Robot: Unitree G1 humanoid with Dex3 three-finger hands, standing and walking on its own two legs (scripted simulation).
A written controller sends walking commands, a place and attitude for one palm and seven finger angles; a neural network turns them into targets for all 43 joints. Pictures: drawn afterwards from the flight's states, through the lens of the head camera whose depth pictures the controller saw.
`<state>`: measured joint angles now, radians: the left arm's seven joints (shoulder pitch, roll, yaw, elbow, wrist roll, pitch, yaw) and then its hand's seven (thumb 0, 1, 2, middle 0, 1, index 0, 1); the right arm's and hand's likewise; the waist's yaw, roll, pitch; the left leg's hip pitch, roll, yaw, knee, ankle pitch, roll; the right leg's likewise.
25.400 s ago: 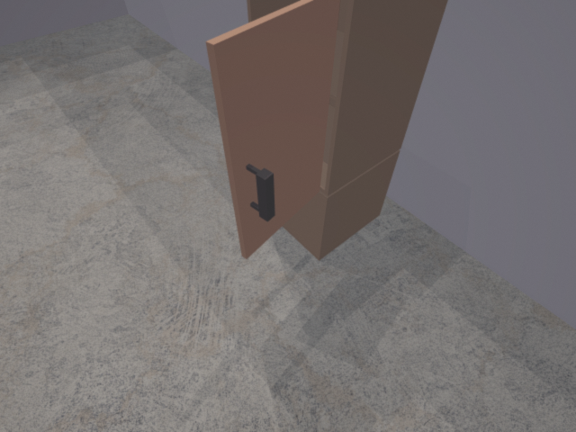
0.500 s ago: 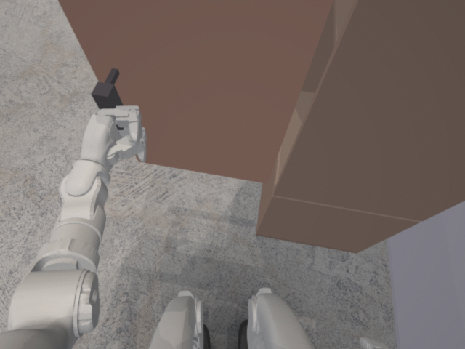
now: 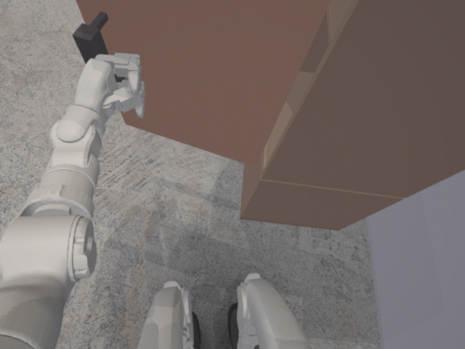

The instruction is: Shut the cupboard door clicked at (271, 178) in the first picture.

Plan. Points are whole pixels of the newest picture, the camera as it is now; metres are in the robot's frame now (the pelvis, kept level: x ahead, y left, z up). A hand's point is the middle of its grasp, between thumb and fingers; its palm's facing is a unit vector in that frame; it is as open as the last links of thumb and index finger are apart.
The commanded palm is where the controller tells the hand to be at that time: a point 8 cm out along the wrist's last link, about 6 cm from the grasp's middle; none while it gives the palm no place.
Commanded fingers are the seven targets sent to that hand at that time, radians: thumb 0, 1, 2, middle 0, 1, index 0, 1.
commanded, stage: push the door shut along its arc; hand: left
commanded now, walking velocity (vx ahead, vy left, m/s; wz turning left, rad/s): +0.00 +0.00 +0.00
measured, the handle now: (106, 59) +0.60 +0.17 +0.05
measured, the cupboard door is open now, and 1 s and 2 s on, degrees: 78 64 64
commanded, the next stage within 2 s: pull the fist back off the door in 0.74 s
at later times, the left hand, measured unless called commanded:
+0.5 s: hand (166, 71) +0.56 +0.07 +0.07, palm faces -0.38 -0.92 -0.04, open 2.8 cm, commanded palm +0.57 +0.10 +0.06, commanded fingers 0.00 0.90 0.90 -1.30 -1.50 -1.30 -1.50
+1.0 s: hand (174, 55) +0.60 +0.06 +0.06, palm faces -0.04 -0.99 +0.12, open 2.9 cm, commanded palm +0.58 +0.07 +0.06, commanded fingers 0.00 0.90 0.90 -1.30 -1.50 -1.30 -1.50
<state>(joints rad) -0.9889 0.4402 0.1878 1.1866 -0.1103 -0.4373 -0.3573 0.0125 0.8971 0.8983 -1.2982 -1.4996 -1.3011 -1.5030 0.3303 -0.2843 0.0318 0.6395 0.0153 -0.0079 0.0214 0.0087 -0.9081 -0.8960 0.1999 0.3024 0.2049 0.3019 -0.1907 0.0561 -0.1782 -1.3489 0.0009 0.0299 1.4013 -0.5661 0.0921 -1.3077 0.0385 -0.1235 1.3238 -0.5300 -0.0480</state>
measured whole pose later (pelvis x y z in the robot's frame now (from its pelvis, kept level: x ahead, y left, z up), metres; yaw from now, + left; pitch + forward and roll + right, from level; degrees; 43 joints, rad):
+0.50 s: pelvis +0.01 -0.01 -0.01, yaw -1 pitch +32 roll -4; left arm -1.15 0.50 0.21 1.25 -0.07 -0.34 -0.41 -0.04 0.86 0.92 -1.30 -1.50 -1.30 -1.50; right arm 0.37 -0.27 0.04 0.64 0.00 0.00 0.02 0.01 -0.91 -0.90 0.20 0.30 0.21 0.30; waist -0.23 0.06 -0.17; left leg -1.39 0.02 0.03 1.43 -0.60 0.08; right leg -1.36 0.06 -0.12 1.35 -0.55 -0.07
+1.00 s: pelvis +0.00 -0.02 -0.02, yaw -1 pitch +34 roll -4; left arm -1.30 0.44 0.32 1.29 -0.07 -0.26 -0.06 -0.01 0.83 0.92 -1.30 -1.50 -1.30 -1.50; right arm 0.38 -0.27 0.04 0.64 -0.06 -0.07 0.04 0.01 -0.91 -0.90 0.20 0.30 0.20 0.30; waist -0.25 0.06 -0.17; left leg -1.50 0.03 0.01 1.48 -0.59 0.05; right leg -1.47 0.07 -0.14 1.41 -0.55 -0.09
